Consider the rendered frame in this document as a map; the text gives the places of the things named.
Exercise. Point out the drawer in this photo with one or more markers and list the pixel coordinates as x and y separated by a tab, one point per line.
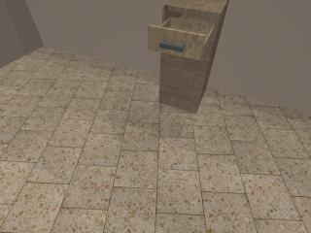
195	35

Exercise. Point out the cabinet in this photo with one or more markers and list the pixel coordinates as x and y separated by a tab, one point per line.
182	80

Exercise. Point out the handle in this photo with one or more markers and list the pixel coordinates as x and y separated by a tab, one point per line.
170	46

